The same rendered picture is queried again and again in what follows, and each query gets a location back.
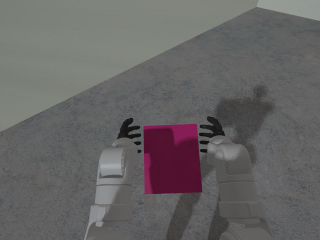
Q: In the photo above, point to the carton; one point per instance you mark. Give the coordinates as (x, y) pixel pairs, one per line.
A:
(171, 159)

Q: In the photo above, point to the robot right forearm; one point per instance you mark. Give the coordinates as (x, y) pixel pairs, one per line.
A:
(239, 201)

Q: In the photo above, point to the robot left forearm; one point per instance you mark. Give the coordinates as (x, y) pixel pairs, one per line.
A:
(112, 206)

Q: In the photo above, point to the right robot hand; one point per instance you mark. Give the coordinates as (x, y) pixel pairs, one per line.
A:
(217, 131)

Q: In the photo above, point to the left robot hand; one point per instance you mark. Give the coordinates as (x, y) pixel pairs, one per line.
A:
(124, 130)

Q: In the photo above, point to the left robot upper arm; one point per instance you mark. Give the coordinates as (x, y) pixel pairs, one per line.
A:
(110, 235)

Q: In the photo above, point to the right robot upper arm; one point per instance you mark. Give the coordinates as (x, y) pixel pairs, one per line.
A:
(253, 233)

